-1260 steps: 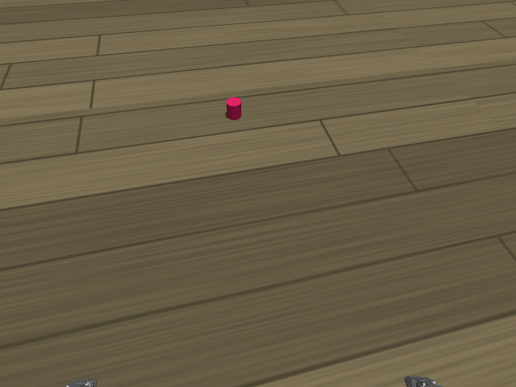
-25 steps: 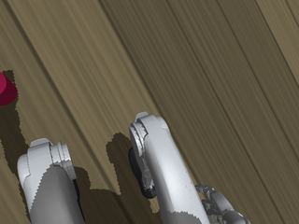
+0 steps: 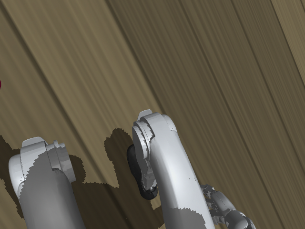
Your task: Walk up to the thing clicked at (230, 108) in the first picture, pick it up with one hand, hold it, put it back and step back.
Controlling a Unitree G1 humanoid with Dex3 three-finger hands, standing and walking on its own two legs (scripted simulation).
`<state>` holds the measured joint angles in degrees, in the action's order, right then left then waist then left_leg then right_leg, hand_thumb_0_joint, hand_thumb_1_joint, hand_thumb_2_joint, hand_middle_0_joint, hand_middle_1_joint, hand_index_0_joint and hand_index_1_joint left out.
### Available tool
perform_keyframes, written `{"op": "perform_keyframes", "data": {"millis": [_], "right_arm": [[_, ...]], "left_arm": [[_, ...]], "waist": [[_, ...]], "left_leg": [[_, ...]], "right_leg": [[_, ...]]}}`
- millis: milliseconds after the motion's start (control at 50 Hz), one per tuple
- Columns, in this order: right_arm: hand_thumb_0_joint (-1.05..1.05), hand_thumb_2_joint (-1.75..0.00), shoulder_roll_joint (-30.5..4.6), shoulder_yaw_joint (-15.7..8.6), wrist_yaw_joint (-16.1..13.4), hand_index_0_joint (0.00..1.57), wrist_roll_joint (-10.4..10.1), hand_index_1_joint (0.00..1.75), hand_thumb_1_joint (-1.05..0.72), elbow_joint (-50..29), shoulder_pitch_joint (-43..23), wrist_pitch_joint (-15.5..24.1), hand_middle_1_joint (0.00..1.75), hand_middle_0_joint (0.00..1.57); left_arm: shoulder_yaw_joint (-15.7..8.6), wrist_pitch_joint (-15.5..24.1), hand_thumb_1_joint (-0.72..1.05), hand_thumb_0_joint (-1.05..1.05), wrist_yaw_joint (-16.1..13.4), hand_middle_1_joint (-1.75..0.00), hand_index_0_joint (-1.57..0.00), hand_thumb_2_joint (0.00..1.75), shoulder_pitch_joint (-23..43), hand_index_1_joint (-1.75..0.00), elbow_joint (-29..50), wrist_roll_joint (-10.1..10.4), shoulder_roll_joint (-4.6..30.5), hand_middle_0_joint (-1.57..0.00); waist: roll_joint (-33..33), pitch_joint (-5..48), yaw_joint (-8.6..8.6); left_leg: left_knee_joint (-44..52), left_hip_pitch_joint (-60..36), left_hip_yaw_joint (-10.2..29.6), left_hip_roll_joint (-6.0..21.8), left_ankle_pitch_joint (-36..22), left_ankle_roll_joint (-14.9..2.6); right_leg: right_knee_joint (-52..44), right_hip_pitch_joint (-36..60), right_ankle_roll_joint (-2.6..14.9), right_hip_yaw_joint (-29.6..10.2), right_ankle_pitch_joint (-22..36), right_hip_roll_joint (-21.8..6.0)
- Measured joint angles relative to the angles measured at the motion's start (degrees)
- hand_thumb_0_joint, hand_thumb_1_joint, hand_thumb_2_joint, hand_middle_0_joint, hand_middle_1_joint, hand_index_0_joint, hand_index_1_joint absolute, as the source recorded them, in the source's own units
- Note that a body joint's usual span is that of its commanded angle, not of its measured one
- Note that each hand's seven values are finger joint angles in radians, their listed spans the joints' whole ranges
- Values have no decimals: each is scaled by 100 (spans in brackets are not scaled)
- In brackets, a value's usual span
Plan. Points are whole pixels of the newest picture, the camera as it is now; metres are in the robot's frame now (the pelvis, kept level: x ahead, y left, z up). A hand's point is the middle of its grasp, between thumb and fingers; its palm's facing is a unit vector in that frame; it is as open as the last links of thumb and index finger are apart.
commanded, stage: rest palm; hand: left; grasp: from above
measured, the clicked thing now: out of the picture +0.48 +0.32 -0.27
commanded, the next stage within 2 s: close in 0.64 s
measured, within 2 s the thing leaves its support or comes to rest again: neither
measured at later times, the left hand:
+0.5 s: hand out of the picture +0.47 +0.30 -0.23, palm faces -0.46 -0.14 -0.88, open 13.6 cm
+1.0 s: hand out of the picture +0.47 +0.31 -0.24, palm faces -0.44 -0.13 -0.89, open 12.9 cm
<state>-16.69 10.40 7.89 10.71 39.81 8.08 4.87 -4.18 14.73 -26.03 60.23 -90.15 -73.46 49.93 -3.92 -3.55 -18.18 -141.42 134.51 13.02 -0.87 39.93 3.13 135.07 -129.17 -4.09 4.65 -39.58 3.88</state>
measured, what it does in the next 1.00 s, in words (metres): stands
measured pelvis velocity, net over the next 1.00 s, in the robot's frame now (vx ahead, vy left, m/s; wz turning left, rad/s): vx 0.00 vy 0.01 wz -0.06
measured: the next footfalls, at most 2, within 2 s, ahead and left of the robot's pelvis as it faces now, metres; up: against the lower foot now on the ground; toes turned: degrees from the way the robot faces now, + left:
none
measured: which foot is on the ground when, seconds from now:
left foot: down 0.00-1.00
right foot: down 0.00-1.00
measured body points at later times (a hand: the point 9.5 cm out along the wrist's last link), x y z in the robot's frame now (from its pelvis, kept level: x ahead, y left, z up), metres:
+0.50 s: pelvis +0.00 +0.01 +0.00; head +0.28 +0.10 +0.34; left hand +0.49 +0.31 -0.18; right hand +0.04 -0.25 -0.08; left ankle +0.07 +0.14 -0.28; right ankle +0.10 -0.13 -0.28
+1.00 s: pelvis +0.00 +0.01 -0.01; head +0.27 +0.12 +0.33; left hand +0.49 +0.31 -0.19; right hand +0.03 -0.25 -0.07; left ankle +0.07 +0.14 -0.28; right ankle +0.10 -0.13 -0.28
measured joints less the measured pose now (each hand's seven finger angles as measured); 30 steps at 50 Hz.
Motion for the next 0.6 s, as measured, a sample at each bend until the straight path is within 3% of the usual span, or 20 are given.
{"op": "perform_keyframes", "data": {"millis": [100,200,420,600], "right_arm": [[0,-90,-32,13,89,21,88,30,-90,-17,-93,87,30,20],[0,-90,-47,63,179,21,123,30,-90,-31,-152,188,30,20],[0,-90,-21,247,293,21,91,30,-91,-56,-97,274,30,20],[0,-90,-62,349,301,21,143,30,-91,-94,-50,272,30,20]], "left_arm": [[-127,-160,-48,0,-401,-109,-11,111,32,-110,-174,-162,5,-12],[-167,-424,-47,0,-563,-110,-11,111,109,-110,-331,-91,36,-12],[-160,-567,-47,0,-361,-109,-11,106,104,-108,-422,260,150,-10],[-244,-269,-49,0,-396,-108,-10,106,82,-108,-553,133,376,-10]], "waist": [[-62,18,-105],[-58,-29,-193],[-10,-198,-240],[-84,-282,-270]], "left_leg": [[-77,37,41,10,62,-4],[-133,77,57,33,80,-35],[-189,68,72,70,91,-112],[-220,27,145,50,81,-118]], "right_leg": [[38,-26,12,33,-35,17],[54,-57,-3,43,-26,46],[32,-11,-58,56,-4,89],[5,79,-22,127,7,83]]}}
